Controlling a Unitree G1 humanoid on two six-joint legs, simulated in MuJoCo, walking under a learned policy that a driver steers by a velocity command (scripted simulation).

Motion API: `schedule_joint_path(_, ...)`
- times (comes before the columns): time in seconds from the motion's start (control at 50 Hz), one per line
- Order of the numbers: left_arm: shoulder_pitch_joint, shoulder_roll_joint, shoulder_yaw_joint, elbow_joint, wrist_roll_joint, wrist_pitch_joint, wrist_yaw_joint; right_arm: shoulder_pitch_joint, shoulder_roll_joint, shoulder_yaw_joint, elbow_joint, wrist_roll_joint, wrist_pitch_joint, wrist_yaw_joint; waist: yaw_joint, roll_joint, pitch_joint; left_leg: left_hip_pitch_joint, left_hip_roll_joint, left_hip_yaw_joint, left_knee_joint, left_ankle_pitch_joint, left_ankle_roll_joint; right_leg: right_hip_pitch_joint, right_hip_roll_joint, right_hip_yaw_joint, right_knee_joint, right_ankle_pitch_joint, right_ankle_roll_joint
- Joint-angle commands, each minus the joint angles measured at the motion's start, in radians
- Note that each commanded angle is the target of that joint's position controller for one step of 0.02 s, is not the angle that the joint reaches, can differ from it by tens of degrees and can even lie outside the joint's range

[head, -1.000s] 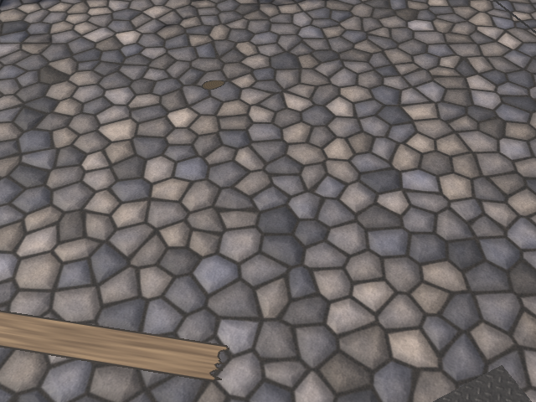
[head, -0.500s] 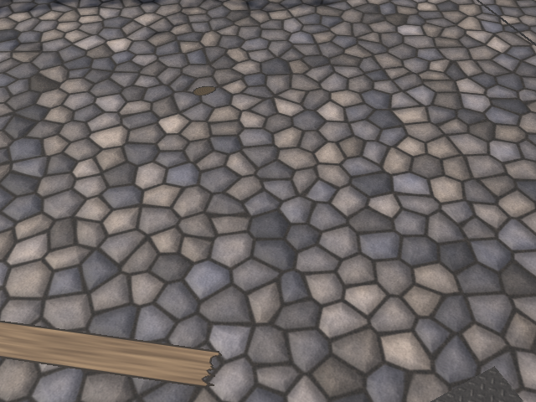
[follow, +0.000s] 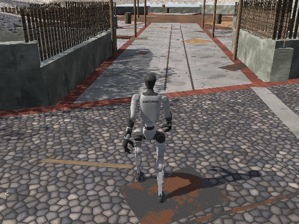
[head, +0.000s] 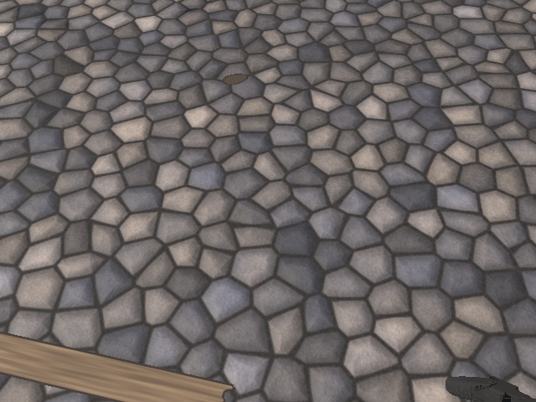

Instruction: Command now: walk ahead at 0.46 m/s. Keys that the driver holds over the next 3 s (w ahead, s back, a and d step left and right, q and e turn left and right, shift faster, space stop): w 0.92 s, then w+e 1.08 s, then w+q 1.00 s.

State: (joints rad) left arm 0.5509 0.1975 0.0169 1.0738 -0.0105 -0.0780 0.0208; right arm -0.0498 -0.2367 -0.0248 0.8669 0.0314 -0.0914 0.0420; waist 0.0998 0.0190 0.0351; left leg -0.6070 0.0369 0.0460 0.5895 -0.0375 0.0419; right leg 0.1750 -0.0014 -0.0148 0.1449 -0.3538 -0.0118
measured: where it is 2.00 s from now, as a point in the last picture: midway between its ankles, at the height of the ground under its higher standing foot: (361, 178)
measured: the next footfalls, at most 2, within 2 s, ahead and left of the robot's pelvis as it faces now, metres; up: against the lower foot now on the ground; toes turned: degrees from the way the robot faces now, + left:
left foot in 0.08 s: +0.23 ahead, +0.12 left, +0.00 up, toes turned +2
right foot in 0.60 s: +0.54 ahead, -0.12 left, +0.00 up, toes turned -3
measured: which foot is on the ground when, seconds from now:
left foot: up 0.00-0.06, down 0.08-0.60, up 0.62-1.00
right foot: down 0.00-0.08, up 0.10-0.58, down 0.60-1.00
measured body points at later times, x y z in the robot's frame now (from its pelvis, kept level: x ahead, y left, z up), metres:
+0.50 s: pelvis +0.29 +0.02 +0.01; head +0.31 +0.01 +0.46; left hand +0.49 +0.25 -0.09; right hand +0.25 -0.25 -0.13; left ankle +0.19 +0.12 -0.73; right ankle +0.48 -0.14 -0.69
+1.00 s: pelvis +0.57 -0.04 +0.02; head +0.59 -0.04 +0.47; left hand +0.55 +0.23 -0.12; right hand +0.75 -0.28 -0.10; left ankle +0.76 +0.14 -0.67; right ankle +0.50 -0.12 -0.73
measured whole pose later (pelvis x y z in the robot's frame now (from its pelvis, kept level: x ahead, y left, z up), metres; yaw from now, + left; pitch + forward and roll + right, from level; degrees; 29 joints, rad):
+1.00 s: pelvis +0.57 -0.04 +0.02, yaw +0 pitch +1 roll -1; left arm 0.38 0.23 0.05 0.98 -0.01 -0.09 0.00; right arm 0.06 -0.26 -0.06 0.90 0.01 -0.08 0.00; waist 0.07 0.04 0.01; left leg -0.66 0.12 -0.04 0.64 0.07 0.01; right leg 0.00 0.07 -0.05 0.18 -0.21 -0.06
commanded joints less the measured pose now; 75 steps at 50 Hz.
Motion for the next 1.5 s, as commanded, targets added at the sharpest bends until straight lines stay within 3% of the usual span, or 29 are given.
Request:
schedule_joint_path(0.02,-0.016,0.197,0.047,-0.037,-0.003,-0.001,0.007,-0.021,-0.114,-0.033,-0.072,0.001,-0.016,0.003,-0.115,-0.155,0.050,0.159,-0.044,0.013,-0.045,0.003,0.045,-0.099,-0.257,0.067,0.073,0.792,-0.120)
schedule_joint_path(0.06,-0.044,0.193,0.047,-0.055,0.010,0.017,0.005,0.257,-0.181,-0.076,0.011,0.006,-0.008,-0.009,-0.251,-0.157,-0.129,0.515,-0.081,0.030,-0.043,-0.016,0.095,-0.163,-0.202,0.017,0.409,1.002,-0.076)
schedule_joint_path(0.08,-0.042,0.160,0.032,-0.082,0.027,0.017,0.002,0.431,-0.247,-0.095,0.048,-0.006,0.000,-0.021,-0.301,-0.048,-0.256,0.817,0.108,-0.197,-0.031,-0.106,0.155,-0.401,-0.148,-0.002,0.723,0.691,-0.050)
schedule_joint_path(0.1,0.101,-0.023,-0.013,-0.089,0.015,-0.005,-0.013,0.497,-0.304,-0.101,0.072,-0.022,0.000,-0.011,-0.204,0.255,-0.432,1.077,0.365,-0.742,-0.205,-0.371,0.341,-0.729,0.061,0.049,1.095,-0.134,0.006)
schedule_joint_path(0.12,0.008,0.081,0.010,-0.092,-0.018,-0.036,-0.018,0.441,-0.204,-0.075,0.072,-0.015,-0.005,-0.008,-0.232,0.173,-0.343,0.992,0.331,-0.833,-0.334,-0.459,0.304,-0.840,0.029,0.166,1.225,-0.195,-0.020)
schedule_joint_path(0.14,-0.108,0.144,0.030,-0.134,-0.047,-0.054,-0.019,0.335,-0.158,-0.061,0.056,-0.012,-0.012,-0.010,-0.202,0.135,-0.164,0.833,0.302,-0.661,-0.346,-0.382,0.253,-0.913,-0.023,0.136,1.242,-0.115,-0.041)
schedule_joint_path(0.18,-0.183,0.155,0.044,-0.144,-0.028,-0.056,-0.003,0.201,-0.104,-0.045,0.031,-0.028,-0.025,-0.003,-0.131,0.002,-0.060,0.547,0.228,-0.413,-0.384,-0.113,0.206,-0.804,-0.113,0.105,1.139,0.038,-0.045)
schedule_joint_path(0.26,-0.165,0.098,0.051,-0.156,-0.012,-0.011,0.002,0.229,-0.091,-0.036,0.073,-0.030,-0.034,-0.008,-0.064,0.047,-0.009,0.369,0.169,-0.244,-0.480,-0.045,0.209,-0.717,-0.161,0.086,0.998,0.086,-0.027)
schedule_joint_path(0.34,-0.355,0.111,0.055,-0.228,0.005,-0.010,-0.001,0.301,-0.143,-0.044,0.093,-0.031,-0.027,-0.038,-0.100,0.019,0.041,0.401,0.163,-0.191,-0.515,-0.017,0.208,-0.848,-0.169,0.068,0.754,0.293,0.012)
schedule_joint_path(0.5,-0.611,0.105,0.037,-0.312,-0.012,-0.025,-0.045,0.461,-0.173,-0.052,0.144,-0.009,0.002,-0.052,-0.176,0.019,0.063,0.601,0.195,-0.128,-0.440,0.029,0.156,-0.820,-0.094,0.024,0.400,0.405,-0.008)
schedule_joint_path(0.56,-0.558,0.149,0.052,-0.316,-0.013,-0.033,-0.057,0.444,-0.194,-0.062,0.142,-0.010,0.020,-0.055,-0.122,0.050,0.018,0.683,0.225,-0.129,-0.330,0.233,0.126,-0.719,-0.059,0.003,0.360,0.290,-0.051)
schedule_joint_path(0.6,-0.275,0.231,0.096,-0.235,-0.011,-0.033,-0.048,0.417,-0.166,-0.050,0.125,-0.022,0.032,-0.054,0.014,0.040,-0.162,0.586,0.138,-0.057,0.011,0.435,0.077,-0.320,-0.027,-0.020,0.356,0.296,-0.109)
schedule_joint_path(0.62,-0.117,0.327,0.119,-0.204,0.012,-0.031,-0.043,0.496,-0.083,-0.022,0.101,-0.035,0.023,-0.050,0.017,-0.122,-0.332,0.255,0.031,0.000,0.390,0.133,0.019,0.074,-0.269,0.314,0.366,0.241,-0.225)
schedule_joint_path(0.64,-0.072,0.324,0.115,-0.186,0.007,-0.027,-0.052,0.557,-0.010,0.002,0.114,-0.028,0.000,-0.043,-0.004,-0.303,-0.433,-0.001,-0.107,-0.091,0.624,-0.527,-0.010,0.247,-0.403,0.719,0.196,0.066,-0.317)
schedule_joint_path(0.66,-0.118,0.236,0.088,-0.192,0.001,-0.030,-0.052,0.467,-0.128,-0.028,0.102,0.002,-0.020,-0.038,0.006,-0.212,-0.330,-0.109,-0.045,-0.173,0.727,-0.520,0.012,0.176,-0.370,0.677,0.157,-0.006,-0.268)
schedule_joint_path(0.68,-0.220,0.204,0.076,-0.215,0.000,-0.031,-0.049,0.382,-0.162,-0.036,0.074,0.018,-0.032,-0.037,-0.015,-0.161,-0.196,-0.143,0.009,-0.142,0.719,-0.421,0.028,0.028,-0.342,0.529,0.137,0.071,-0.231)
schedule_joint_path(0.72,-0.334,0.158,0.061,-0.235,0.016,-0.035,-0.052,0.331,-0.144,-0.044,0.071,-0.005,-0.027,-0.048,-0.075,-0.076,-0.085,-0.049,0.087,-0.121,0.613,-0.276,0.023,-0.218,-0.269,0.334,0.076,0.267,-0.206)
schedule_joint_path(0.82,-0.288,0.171,0.065,-0.191,0.015,-0.044,-0.044,0.308,-0.085,-0.047,0.059,-0.018,0.018,-0.053,-0.116,-0.076,-0.027,-0.034,0.119,-0.105,0.442,-0.143,-0.012,-0.322,-0.223,0.180,-0.020,0.407,-0.223)
schedule_joint_path(1.04,-0.109,0.198,0.074,-0.109,-0.010,-0.007,-0.009,-0.055,-0.074,-0.035,-0.067,-0.015,-0.014,-0.019,-0.029,-0.072,0.064,-0.061,0.041,-0.079,-0.067,0.107,-0.032,-0.176,-0.223,0.138,0.021,0.392,-0.186)
schedule_joint_path(1.1,-0.128,0.214,0.085,-0.111,-0.013,0.007,0.001,-0.020,-0.115,-0.048,-0.069,-0.012,-0.030,-0.009,-0.073,-0.098,0.032,0.050,0.018,-0.084,-0.116,0.027,-0.013,-0.139,-0.251,0.183,0.100,0.461,-0.164)
schedule_joint_path(1.14,-0.164,0.203,0.081,-0.128,-0.007,0.014,-0.001,0.176,-0.175,-0.080,-0.016,-0.013,-0.037,-0.018,-0.176,-0.104,-0.089,0.349,-0.020,-0.046,-0.140,-0.010,0.025,-0.189,-0.186,0.151,0.309,0.655,-0.126)
schedule_joint_path(1.16,-0.180,0.163,0.065,-0.157,0.005,0.015,-0.003,0.361,-0.236,-0.100,0.018,-0.030,-0.039,-0.028,-0.247,-0.052,-0.241,0.653,0.106,-0.164,-0.088,-0.019,0.082,-0.358,-0.119,0.109,0.577,0.509,-0.091)
schedule_joint_path(1.18,-0.059,0.034,0.031,-0.179,0.001,-0.001,-0.006,0.466,-0.329,-0.124,0.038,-0.041,-0.029,-0.032,-0.205,0.204,-0.399,1.037,0.366,-0.579,-0.143,-0.143,0.226,-0.756,0.044,0.029,0.955,0.026,-0.012)
schedule_joint_path(1.2,-0.065,0.094,0.042,-0.169,-0.023,-0.016,-0.008,0.458,-0.238,-0.097,0.036,-0.035,-0.025,-0.030,-0.214,0.244,-0.439,1.030,0.394,-0.764,-0.261,-0.265,0.247,-0.872,0.030,0.147,1.123,-0.239,-0.014)
schedule_joint_path(1.22,-0.146,0.179,0.066,-0.192,-0.043,-0.021,-0.006,0.374,-0.171,-0.077,0.020,-0.028,-0.026,-0.033,-0.205,0.171,-0.274,0.897,0.360,-0.610,-0.280,-0.294,0.192,-0.945,-0.024,0.153,1.173,-0.181,-0.026)
schedule_joint_path(1.26,-0.228,0.169,0.074,-0.210,-0.030,-0.011,0.003,0.249,-0.106,-0.058,0.009,-0.033,-0.025,-0.032,-0.155,0.070,-0.108,0.613,0.287,-0.376,-0.346,-0.193,0.139,-0.889,-0.107,0.116,1.101,-0.028,-0.030)
schedule_joint_path(1.28,-0.215,0.152,0.082,-0.209,-0.025,0.002,0.003,0.218,-0.088,-0.052,0.012,-0.042,-0.029,-0.032,-0.121,0.093,-0.076,0.526,0.256,-0.293,-0.382,-0.158,0.123,-0.832,-0.136,0.122,1.059,0.016,-0.032)
schedule_joint_path(1.38,-0.258,0.103,0.083,-0.260,-0.017,0.048,-0.004,0.218,-0.132,-0.072,0.038,-0.045,-0.038,-0.045,-0.087,0.051,-0.008,0.433,0.248,-0.097,-0.475,-0.019,0.150,-0.850,-0.163,0.118,0.942,0.161,-0.017)
schedule_joint_path(1.5,-0.447,0.087,0.067,-0.329,-0.010,0.037,-0.043,0.273,-0.179,-0.084,0.046,-0.037,-0.021,-0.064,-0.144,0.016,0.036,0.507,0.226,0.083,-0.481,0.056,0.121,-0.846,-0.136,0.031,0.630,0.391,-0.015)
